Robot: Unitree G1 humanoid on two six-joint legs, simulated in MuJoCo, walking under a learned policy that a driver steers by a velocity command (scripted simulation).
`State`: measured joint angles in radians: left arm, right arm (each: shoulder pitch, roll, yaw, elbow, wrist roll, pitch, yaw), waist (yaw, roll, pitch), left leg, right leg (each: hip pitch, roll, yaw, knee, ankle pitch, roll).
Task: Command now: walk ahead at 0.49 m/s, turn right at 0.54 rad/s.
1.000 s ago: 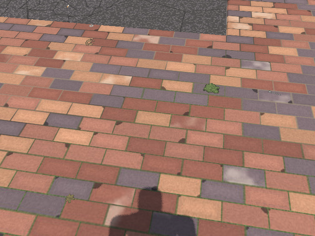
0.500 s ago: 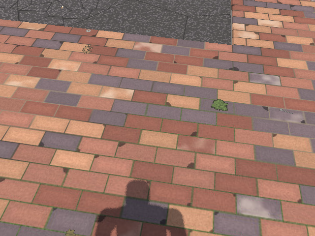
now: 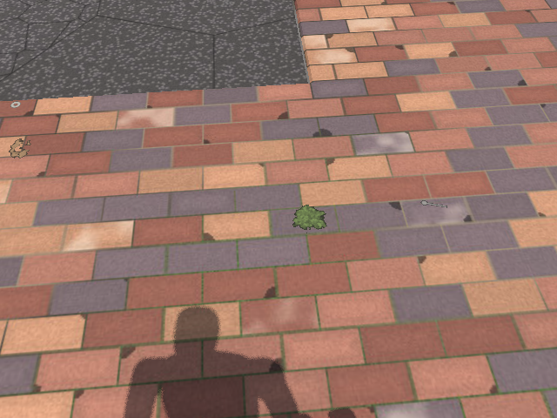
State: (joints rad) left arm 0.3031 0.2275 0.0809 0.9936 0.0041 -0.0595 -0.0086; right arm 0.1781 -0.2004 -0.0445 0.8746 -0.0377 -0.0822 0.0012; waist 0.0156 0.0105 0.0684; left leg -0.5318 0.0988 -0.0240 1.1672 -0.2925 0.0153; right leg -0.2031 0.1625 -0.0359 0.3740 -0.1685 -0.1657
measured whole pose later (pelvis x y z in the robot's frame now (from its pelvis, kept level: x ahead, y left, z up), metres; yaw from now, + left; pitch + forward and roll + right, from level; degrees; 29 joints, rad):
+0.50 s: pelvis +0.30 +0.05 +0.00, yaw -8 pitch +0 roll +0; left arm 0.35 0.24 0.05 0.94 0.02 -0.07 0.00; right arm 0.20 -0.24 -0.05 0.86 -0.02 -0.07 0.01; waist 0.03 -0.03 0.06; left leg -0.30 -0.06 0.08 0.45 -0.16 0.08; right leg -0.31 0.06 0.05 1.15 -0.34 -0.09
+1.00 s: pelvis +0.56 -0.02 -0.01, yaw -7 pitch +1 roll +1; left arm 0.06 0.21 0.03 0.84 0.04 -0.08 -0.02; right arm 0.44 -0.21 -0.03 0.99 0.00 -0.07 0.00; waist -0.05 0.01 0.06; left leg -0.16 -0.03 0.01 0.96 -0.45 0.07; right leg -0.41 0.03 -0.09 0.54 -0.15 -0.10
